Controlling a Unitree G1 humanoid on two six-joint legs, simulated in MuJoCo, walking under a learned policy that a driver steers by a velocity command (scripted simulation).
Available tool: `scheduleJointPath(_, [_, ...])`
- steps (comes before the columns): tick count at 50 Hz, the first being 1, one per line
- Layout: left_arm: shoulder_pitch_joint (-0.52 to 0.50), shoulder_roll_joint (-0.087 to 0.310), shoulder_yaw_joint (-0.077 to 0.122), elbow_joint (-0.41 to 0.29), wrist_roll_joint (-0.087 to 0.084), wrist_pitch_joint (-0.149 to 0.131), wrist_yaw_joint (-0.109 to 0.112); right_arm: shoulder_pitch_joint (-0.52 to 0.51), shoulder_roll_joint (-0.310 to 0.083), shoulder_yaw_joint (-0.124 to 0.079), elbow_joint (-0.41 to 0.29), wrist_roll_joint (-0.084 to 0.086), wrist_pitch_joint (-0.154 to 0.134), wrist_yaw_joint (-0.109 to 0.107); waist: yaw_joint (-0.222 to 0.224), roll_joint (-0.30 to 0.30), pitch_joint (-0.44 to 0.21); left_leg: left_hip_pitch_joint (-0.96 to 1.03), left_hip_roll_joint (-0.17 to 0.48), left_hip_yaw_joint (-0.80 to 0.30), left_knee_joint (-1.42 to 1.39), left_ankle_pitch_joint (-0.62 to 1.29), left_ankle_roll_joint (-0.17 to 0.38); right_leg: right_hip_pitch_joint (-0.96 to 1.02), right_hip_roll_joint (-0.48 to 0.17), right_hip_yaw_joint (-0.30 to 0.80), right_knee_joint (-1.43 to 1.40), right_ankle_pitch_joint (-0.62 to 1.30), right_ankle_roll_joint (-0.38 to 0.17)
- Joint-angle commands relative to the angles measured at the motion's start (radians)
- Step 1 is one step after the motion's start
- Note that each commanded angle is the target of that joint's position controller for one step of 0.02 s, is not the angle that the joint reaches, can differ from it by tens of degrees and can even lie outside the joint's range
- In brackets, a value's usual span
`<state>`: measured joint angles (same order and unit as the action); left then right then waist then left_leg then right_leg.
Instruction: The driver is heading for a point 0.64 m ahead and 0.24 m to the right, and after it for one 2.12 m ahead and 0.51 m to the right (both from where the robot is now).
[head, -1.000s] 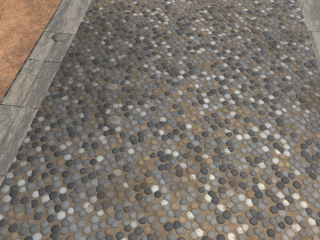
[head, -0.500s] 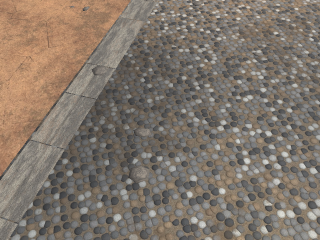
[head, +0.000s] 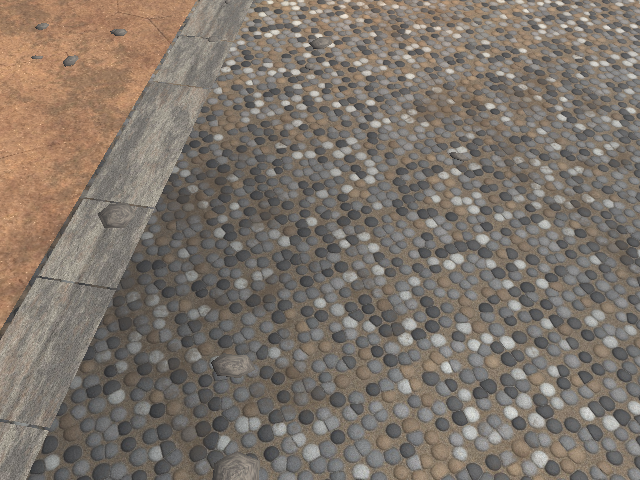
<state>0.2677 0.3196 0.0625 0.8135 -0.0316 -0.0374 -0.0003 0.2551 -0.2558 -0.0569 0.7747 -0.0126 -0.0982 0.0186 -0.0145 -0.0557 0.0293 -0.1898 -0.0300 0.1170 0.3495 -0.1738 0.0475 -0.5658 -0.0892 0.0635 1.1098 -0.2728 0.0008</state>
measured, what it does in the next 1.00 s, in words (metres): walks ahead, turning right: right foot, then left foot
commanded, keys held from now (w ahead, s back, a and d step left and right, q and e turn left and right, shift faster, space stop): w+e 0.46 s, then e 0.42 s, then w+e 0.06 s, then q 0.06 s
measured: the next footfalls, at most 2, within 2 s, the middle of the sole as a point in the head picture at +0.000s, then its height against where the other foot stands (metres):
right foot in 0.32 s outside the picture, level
left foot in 0.78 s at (350, 429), level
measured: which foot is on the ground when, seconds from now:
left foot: down 0.00-0.34, up 0.36-0.76, down 0.78-1.00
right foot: up 0.00-0.30, down 0.32-0.78, up 0.80-1.00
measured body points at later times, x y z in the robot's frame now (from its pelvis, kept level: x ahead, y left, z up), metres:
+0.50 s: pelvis +0.27 -0.08 -0.01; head +0.31 -0.10 +0.44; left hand +0.45 +0.16 -0.11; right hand +0.33 -0.39 -0.11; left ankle +0.29 +0.09 -0.66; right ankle +0.29 -0.15 -0.74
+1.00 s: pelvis +0.45 -0.09 -0.01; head +0.49 -0.10 +0.44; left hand +0.73 +0.08 -0.11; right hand +0.44 -0.40 -0.10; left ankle +0.58 -0.05 -0.74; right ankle +0.36 -0.19 -0.68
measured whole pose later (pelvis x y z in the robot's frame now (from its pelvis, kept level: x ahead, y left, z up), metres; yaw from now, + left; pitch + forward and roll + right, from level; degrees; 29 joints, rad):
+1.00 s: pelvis +0.45 -0.09 -0.01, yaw -35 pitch +1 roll +0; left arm 0.23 0.33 0.08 0.66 -0.01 0.06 0.04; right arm 0.11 -0.25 -0.04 0.73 -0.02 -0.02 -0.02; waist -0.01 -0.03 0.06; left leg -0.35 0.00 0.05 0.43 -0.10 0.04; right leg -0.49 -0.01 0.04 1.06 -0.46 0.06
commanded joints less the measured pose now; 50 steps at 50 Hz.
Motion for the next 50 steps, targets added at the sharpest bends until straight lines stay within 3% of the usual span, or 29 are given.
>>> scheduleJointPath(1, [0.019, 0.032, 0.014, -0.062, 0.006, 0.011, 0.002, -0.048, -0.122, -0.033, -0.038, -0.005, -0.028, -0.009, 0.024, 0.119, -0.001, 0.049, 0.287, -0.162, -0.221, 0.216, 0.151, -0.111, -0.053, 0.057, -0.047, 0.115, 0.019])
scheduleJointPath(6, [-0.125, 0.003, 0.000, -0.111, 0.011, -0.002, -0.028, -0.019, -0.163, -0.043, -0.003, 0.001, -0.014, -0.026, -0.024, 0.091, 0.037, 0.090, 0.263, -0.009, -0.237, 0.255, 0.121, -0.090, -0.031, -0.018, -0.332, 0.336, 0.006])
scheduleJointPath(9, [-0.219, -0.002, -0.007, -0.160, 0.011, -0.002, -0.045, 0.035, -0.186, -0.051, 0.028, 0.014, 0.005, -0.030, -0.059, 0.078, 0.066, 0.192, 0.295, 0.026, -0.213, 0.290, 0.113, -0.124, -0.021, -0.056, -0.428, 0.320, -0.020])
scheduleJointPath(11, [-0.253, 0.006, -0.004, -0.190, 0.011, -0.001, -0.056, 0.053, -0.199, -0.057, 0.043, 0.025, 0.022, -0.031, -0.060, 0.086, 0.070, 0.269, 0.316, 0.045, -0.166, 0.372, 0.100, -0.138, -0.007, -0.083, -0.464, 0.254, -0.044])
scheduleJointPath(14, [-0.187, 0.051, 0.020, -0.205, 0.012, 0.007, -0.063, 0.030, -0.239, -0.068, 0.040, 0.036, 0.045, -0.040, 0.006, 0.138, -0.007, 0.320, 0.317, 0.086, 0.026, 0.819, 0.066, 0.016, 0.081, -0.165, -0.470, 0.102, -0.102])
scheduleJointPath(15, [-0.083, 0.085, 0.041, -0.184, 0.009, 0.011, -0.060, 0.018, -0.249, -0.070, 0.036, 0.038, 0.054, -0.044, 0.069, 0.142, -0.066, 0.297, 0.301, 0.101, 0.179, 0.915, 0.050, 0.152, 0.124, -0.186, -0.485, 0.079, -0.130])
scheduleJointPath(16, [0.083, 0.140, 0.074, -0.143, 0.008, 0.015, -0.046, 0.003, -0.237, -0.063, 0.031, 0.040, 0.055, -0.047, 0.159, 0.115, -0.149, 0.182, 0.260, 0.122, 0.403, 0.840, 0.014, 0.405, 0.156, -0.167, -0.555, 0.141, -0.170])
scheduleJointPath(17, [0.192, 0.235, 0.100, -0.119, 0.003, 0.027, -0.022, 0.042, -0.157, -0.035, 0.009, 0.002, 0.044, -0.045, 0.164, -0.072, -0.233, -0.103, 0.189, 0.121, 0.732, 0.275, -0.032, 0.699, -0.028, 0.123, -0.561, 0.197, -0.237])
scheduleJointPath(18, [0.129, 0.291, 0.099, -0.156, 0.005, 0.010, -0.028, 0.099, -0.065, -0.001, -0.045, -0.001, 0.009, -0.029, 0.062, -0.232, -0.364, -0.487, -0.035, -0.068, 1.042, -0.429, -0.078, 0.963, -0.242, 0.733, -0.740, -0.030, -0.455])
scheduleJointPath(19, [0.140, 0.191, 0.073, -0.166, 0.009, -0.003, -0.035, -0.023, -0.169, -0.022, -0.052, 0.035, -0.025, -0.012, 0.141, -0.068, -0.359, -0.594, 0.024, -0.227, 1.075, -0.386, -0.053, 0.955, -0.240, 0.722, -0.825, -0.084, -0.405])
scheduleJointPath(20, [0.108, 0.153, 0.061, -0.161, 0.015, -0.016, -0.035, -0.091, -0.181, -0.024, -0.080, 0.059, -0.043, -0.006, 0.129, -0.036, -0.220, -0.631, 0.063, -0.213, 1.020, -0.296, -0.029, 0.836, -0.207, 0.577, -0.830, -0.031, -0.362])
scheduleJointPath(21, [0.046, 0.131, 0.054, -0.166, 0.014, -0.023, -0.035, -0.094, -0.163, -0.020, -0.072, 0.043, -0.048, -0.014, 0.076, 0.062, -0.134, -0.585, 0.108, -0.210, 0.924, -0.221, -0.027, 0.683, -0.160, 0.462, -0.830, 0.084, -0.325])
scheduleJointPath(22, [-0.010, 0.098, 0.044, -0.178, 0.017, -0.025, -0.030, -0.088, -0.173, -0.028, -0.061, 0.017, -0.044, -0.020, 0.041, 0.061, -0.096, -0.519, 0.135, -0.208, 0.836, -0.180, -0.037, 0.572, -0.125, 0.377, -0.838, 0.195, -0.306])
scheduleJointPath(23, [-0.036, 0.086, 0.038, -0.194, 0.029, -0.025, -0.025, -0.068, -0.175, -0.032, -0.056, 0.010, -0.032, -0.019, 0.014, 0.034, -0.083, -0.456, 0.148, -0.212, 0.807, -0.151, -0.046, 0.497, -0.102, 0.337, -0.858, 0.265, -0.302])
scheduleJointPath(27, [-0.037, 0.139, 0.053, -0.194, 0.029, -0.021, 0.002, -0.089, -0.128, -0.023, -0.073, -0.009, 0.006, -0.030, -0.010, 0.037, -0.049, -0.385, 0.103, -0.158, 0.615, -0.074, -0.121, 0.333, -0.045, 0.177, -0.835, 0.717, -0.287])
scheduleJointPath(29, [-0.023, 0.148, 0.058, -0.184, 0.018, -0.003, 0.016, -0.149, -0.098, -0.010, -0.087, -0.010, 0.010, -0.029, 0.011, 0.004, -0.062, -0.328, 0.061, -0.143, 0.454, 0.061, -0.133, 0.292, 0.015, 0.115, -0.798, 0.719, -0.236])
scheduleJointPath(31, [0.006, 0.148, 0.060, -0.175, 0.012, 0.018, 0.027, -0.204, -0.093, -0.005, -0.100, 0.000, 0.011, -0.021, 0.042, -0.027, -0.092, -0.267, 0.018, -0.141, 0.323, 0.195, -0.132, 0.290, 0.034, 0.123, -0.770, 0.640, -0.195])
scheduleJointPath(34, [0.029, 0.138, 0.060, -0.164, 0.010, 0.036, 0.034, -0.250, -0.121, -0.013, -0.120, 0.009, 0.015, -0.011, 0.055, -0.048, -0.102, -0.246, -0.007, -0.181, 0.212, 0.208, -0.121, 0.346, 0.010, 0.217, -0.712, 0.501, -0.170])
scheduleJointPath(37, [-0.016, 0.116, 0.056, -0.183, 0.014, 0.042, 0.043, -0.193, -0.165, -0.033, -0.110, 0.003, 0.002, -0.007, 0.013, -0.076, -0.106, -0.199, 0.004, -0.213, 0.121, 0.165, -0.081, 0.411, 0.001, 0.323, -0.595, 0.428, -0.144])
scheduleJointPath(38, [-0.040, 0.098, 0.050, -0.195, 0.013, 0.042, 0.043, -0.145, -0.172, -0.038, -0.101, -0.005, -0.007, -0.011, -0.019, -0.064, -0.124, -0.109, 0.029, -0.203, 0.043, 0.274, -0.055, 0.397, 0.044, 0.314, -0.514, 0.383, -0.114])
scheduleJointPath(39, [-0.027, 0.044, 0.032, -0.218, 0.028, 0.037, 0.041, -0.086, -0.223, -0.047, -0.104, -0.025, -0.010, -0.020, -0.026, 0.044, -0.227, 0.099, 0.190, -0.328, 0.069, 0.541, 0.009, 0.312, 0.117, 0.247, -0.309, 0.184, -0.067])
scheduleJointPath(40, [0.179, -0.010, 0.018, -0.201, 0.033, 0.036, 0.038, -0.080, -0.245, -0.044, -0.113, -0.046, 0.005, -0.026, 0.067, 0.294, -0.325, 0.363, 0.440, -0.612, 0.115, 0.882, 0.190, 0.076, 0.256, 0.159, -0.051, -0.487, -0.004])
scheduleJointPath(41, [0.251, 0.096, 0.032, -0.185, 0.016, 0.042, 0.031, -0.065, -0.224, -0.049, -0.101, -0.010, 0.026, -0.022, 0.070, 0.327, -0.384, 0.365, 0.520, -0.789, 0.070, 0.592, 0.263, -0.014, 0.180, 0.131, 0.104, -0.463, 0.028])
scheduleJointPath(42, [0.151, 0.166, 0.055, -0.174, 0.005, 0.059, 0.036, -0.109, -0.154, -0.031, -0.130, -0.001, 0.037, -0.027, 0.030, 0.213, -0.279, 0.282, 0.435, -0.665, 0.043, 0.398, 0.223, -0.055, 0.137, 0.112, 0.172, -0.371, 0.058])
scheduleJointPath(43, [0.073, 0.177, 0.062, -0.184, 0.005, 0.079, 0.044, -0.144, -0.124, -0.019, -0.134, -0.006, 0.052, -0.030, 0.020, 0.154, -0.212, 0.190, 0.372, -0.542, 0.023, 0.265, 0.178, -0.066, 0.114, 0.078, 0.175, -0.297, 0.073])
scheduleJointPath(44, [0.042, 0.171, 0.065, -0.191, 0.009, 0.098, 0.049, -0.181, -0.113, -0.012, -0.140, -0.006, 0.064, -0.033, 0.022, 0.145, -0.154, 0.094, 0.330, -0.467, -0.008, 0.183, 0.163, -0.051, 0.093, 0.064, 0.170, -0.256, 0.083])
scheduleJointPath(47, [0.058, 0.087, 0.045, -0.208, 0.010, 0.102, 0.038, -0.180, -0.154, -0.027, -0.115, -0.006, 0.073, -0.044, 0.036, 0.234, -0.103, -0.051, 0.246, -0.317, -0.128, -0.112, 0.141, 0.029, 0.071, -0.033, 0.040, -0.164, 0.071])
scheduleJointPath(50, [0.001, 0.029, 0.018, -0.217, 0.034, 0.082, 0.036, -0.171, -0.139, -0.021, -0.095, -0.005, 0.065, -0.039, 0.015, 0.175, -0.114, -0.064, 0.250, -0.285, -0.119, -0.002, 0.181, 0.137, 0.061, -0.020, -0.179, -0.177, 0.049])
